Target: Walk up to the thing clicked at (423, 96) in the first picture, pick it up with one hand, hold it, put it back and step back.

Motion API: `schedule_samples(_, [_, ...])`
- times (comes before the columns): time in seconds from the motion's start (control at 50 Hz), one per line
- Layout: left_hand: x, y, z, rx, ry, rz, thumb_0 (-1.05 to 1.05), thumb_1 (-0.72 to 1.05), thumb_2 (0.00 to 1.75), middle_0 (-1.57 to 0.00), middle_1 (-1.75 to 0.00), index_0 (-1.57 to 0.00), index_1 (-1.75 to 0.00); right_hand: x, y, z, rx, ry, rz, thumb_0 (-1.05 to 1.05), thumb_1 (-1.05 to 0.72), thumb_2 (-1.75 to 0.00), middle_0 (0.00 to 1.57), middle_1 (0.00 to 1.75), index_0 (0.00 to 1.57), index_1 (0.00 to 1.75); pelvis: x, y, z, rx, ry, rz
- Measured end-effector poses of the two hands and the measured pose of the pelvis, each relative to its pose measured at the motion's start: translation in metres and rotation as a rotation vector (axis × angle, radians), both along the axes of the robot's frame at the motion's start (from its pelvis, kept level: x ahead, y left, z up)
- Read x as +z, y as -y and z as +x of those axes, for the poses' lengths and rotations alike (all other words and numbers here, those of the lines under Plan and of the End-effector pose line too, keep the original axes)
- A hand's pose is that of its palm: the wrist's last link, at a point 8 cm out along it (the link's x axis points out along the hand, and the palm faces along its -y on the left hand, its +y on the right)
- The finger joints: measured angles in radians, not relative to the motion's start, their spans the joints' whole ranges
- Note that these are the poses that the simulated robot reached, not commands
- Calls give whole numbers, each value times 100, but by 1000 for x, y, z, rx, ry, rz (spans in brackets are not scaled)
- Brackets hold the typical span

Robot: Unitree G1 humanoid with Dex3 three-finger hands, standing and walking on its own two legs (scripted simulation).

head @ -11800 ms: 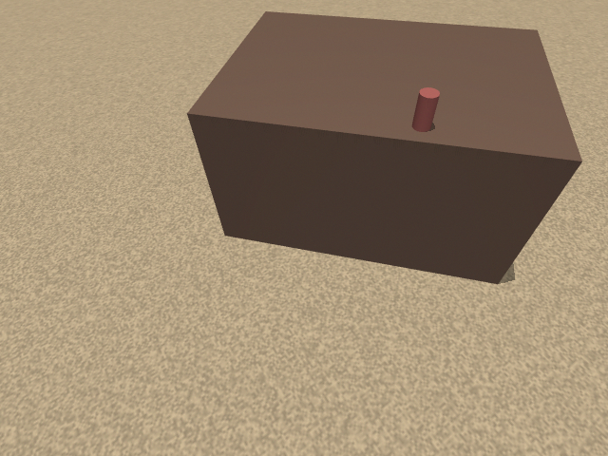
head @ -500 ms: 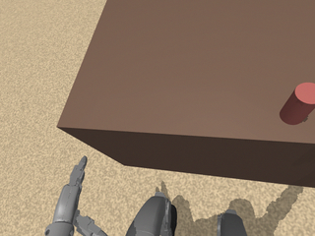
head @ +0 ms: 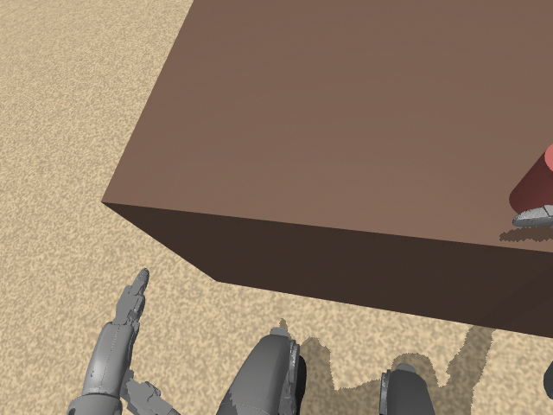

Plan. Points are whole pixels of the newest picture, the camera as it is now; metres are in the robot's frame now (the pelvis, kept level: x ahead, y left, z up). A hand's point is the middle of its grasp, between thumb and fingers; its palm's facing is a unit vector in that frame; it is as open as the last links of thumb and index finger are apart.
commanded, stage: close in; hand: right
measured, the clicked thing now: (549, 183) +0.46 -0.25 +0.00
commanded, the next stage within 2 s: rest palm in 0.06 s
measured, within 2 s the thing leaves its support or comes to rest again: leaves its support in 0.62 s
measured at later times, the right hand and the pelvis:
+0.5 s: hand (545, 167) +0.48 -0.24 +0.00, palm faces +0.25 +0.97 +0.01, open 16.2 cm; pelvis +0.00 +0.01 +0.00, yaw -1 degrees
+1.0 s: hand (543, 152) +0.49 -0.24 +0.01, palm faces +0.25 +0.97 +0.01, open 8.7 cm; pelvis +0.00 +0.01 +0.00, yaw +0 degrees
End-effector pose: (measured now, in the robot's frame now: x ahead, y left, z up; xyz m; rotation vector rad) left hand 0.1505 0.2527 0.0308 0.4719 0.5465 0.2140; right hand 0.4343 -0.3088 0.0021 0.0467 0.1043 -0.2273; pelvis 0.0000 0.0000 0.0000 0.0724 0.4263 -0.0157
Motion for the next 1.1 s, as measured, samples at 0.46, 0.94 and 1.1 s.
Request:
schedule_samples(0.46, [6, -5, 9, -13, 3, -2, -1, -56, 6, -6, -4, -5, -6, -1, -19, 6, -26, 13, -26, -1, 54, -7, 24, 14, 24, 15, 0, -6, 5, -8, 1, -11])
schedule_samples(0.94, [9, -12, -1, 13, -12, 7, -1, -53, 4, -6, -5, -6, -5, 12, -26, 26, -15, 14, -26, 1, 18, -59, 103, 82, 87, 74, 2, -7, 2, 1, -2, -12])
schedule_samples(1.1, [16, -9, 2, -14, 2, 16, -1, -52, 3, -6, -5, -6, -5, 10, -22, 24, -16, 27, -13, 2, 12, -85, 102, 96, 85, 87, 2, -9, 1, -3, -5, -10])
